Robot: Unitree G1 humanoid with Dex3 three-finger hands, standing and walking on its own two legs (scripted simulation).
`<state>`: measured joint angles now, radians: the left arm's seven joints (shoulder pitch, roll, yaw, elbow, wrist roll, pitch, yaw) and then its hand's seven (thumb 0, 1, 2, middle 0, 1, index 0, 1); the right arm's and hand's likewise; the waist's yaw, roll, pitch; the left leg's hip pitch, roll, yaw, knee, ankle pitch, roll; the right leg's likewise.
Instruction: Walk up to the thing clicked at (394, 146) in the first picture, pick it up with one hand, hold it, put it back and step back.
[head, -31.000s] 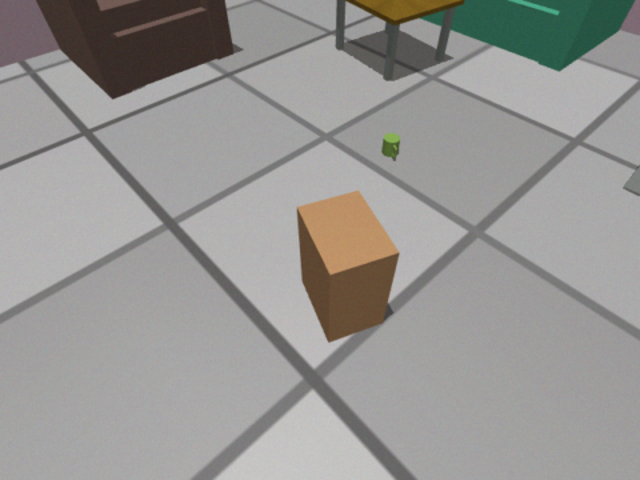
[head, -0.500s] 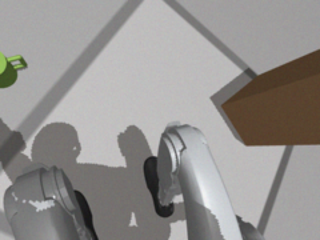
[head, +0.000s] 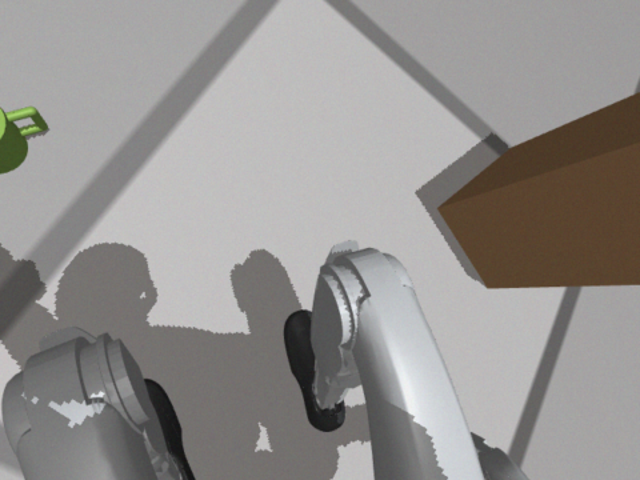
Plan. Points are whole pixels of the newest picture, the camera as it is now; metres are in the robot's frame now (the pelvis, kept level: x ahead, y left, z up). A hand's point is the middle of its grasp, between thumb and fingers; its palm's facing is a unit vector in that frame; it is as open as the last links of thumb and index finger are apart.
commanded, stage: rise first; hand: left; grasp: from above
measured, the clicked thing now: out of the picture +0.58 +0.27 -0.28
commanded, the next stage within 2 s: none
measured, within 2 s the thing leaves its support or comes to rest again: neither
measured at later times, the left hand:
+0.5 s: hand out of the picture +0.53 +0.32 -0.15, palm faces -0.45 -0.06 -0.89, open 13.9 cm
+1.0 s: hand out of the picture +0.54 +0.32 -0.16, palm faces -0.45 -0.06 -0.89, open 14.0 cm
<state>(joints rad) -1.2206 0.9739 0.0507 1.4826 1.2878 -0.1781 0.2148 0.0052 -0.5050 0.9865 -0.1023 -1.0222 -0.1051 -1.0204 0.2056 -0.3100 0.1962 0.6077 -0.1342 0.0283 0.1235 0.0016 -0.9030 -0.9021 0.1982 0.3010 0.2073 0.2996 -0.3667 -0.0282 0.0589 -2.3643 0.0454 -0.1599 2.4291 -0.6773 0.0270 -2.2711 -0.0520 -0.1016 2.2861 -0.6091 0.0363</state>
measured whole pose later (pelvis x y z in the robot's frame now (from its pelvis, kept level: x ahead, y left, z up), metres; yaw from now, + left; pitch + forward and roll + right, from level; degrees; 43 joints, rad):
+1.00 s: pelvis +0.00 +0.00 +0.00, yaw -1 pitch +34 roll -12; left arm -1.24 1.00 0.04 1.47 1.29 -0.18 0.21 0.01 -0.52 1.00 -0.11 -0.99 -0.10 -1.00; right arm 0.20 -0.32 0.22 0.58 -0.14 0.04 0.12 0.00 -0.90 -0.90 0.20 0.30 0.21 0.30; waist -0.38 -0.04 0.07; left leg -2.37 0.04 -0.17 2.44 -0.67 0.02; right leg -2.27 -0.05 -0.11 2.29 -0.61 0.04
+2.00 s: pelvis +0.00 +0.00 +0.00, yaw -1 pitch +33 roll -12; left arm -1.24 1.01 0.04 1.46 1.28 -0.17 0.18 0.01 -0.55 1.03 -0.09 -1.01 -0.08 -1.02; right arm 0.20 -0.33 0.23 0.57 -0.15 0.04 0.11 0.00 -0.90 -0.90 0.20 0.30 0.21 0.30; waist -0.38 -0.04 0.09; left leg -2.38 0.04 -0.18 2.45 -0.67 0.02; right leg -2.28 -0.05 -0.11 2.29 -0.60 0.04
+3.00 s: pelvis +0.00 +0.00 +0.00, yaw -1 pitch +34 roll -12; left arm -1.24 1.00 0.05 1.46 1.28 -0.16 0.19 0.01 -0.55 1.03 -0.08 -1.01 -0.07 -1.02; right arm 0.19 -0.32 0.23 0.56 -0.15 0.04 0.12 0.00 -0.90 -0.90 0.20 0.30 0.21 0.30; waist -0.38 -0.03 0.09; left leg -2.38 0.03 -0.18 2.44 -0.68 0.02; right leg -2.27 -0.04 -0.11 2.29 -0.61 0.04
